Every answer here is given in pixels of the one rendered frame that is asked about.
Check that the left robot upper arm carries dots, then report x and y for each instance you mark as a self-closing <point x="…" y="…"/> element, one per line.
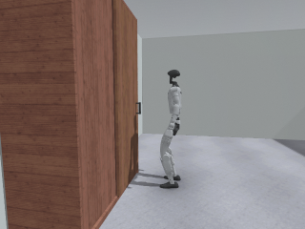
<point x="175" y="96"/>

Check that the robot left thigh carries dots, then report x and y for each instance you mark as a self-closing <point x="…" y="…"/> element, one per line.
<point x="164" y="147"/>

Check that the handle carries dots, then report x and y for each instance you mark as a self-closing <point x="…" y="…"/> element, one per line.
<point x="139" y="107"/>

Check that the robot left forearm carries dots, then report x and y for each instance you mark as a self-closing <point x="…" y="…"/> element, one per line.
<point x="174" y="116"/>

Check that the wardrobe door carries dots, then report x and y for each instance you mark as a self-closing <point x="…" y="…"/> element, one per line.
<point x="126" y="107"/>
<point x="94" y="60"/>

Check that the robot left hand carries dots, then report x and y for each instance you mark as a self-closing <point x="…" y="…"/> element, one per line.
<point x="169" y="134"/>

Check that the humanoid robot head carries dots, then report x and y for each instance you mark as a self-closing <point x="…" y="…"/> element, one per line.
<point x="173" y="74"/>

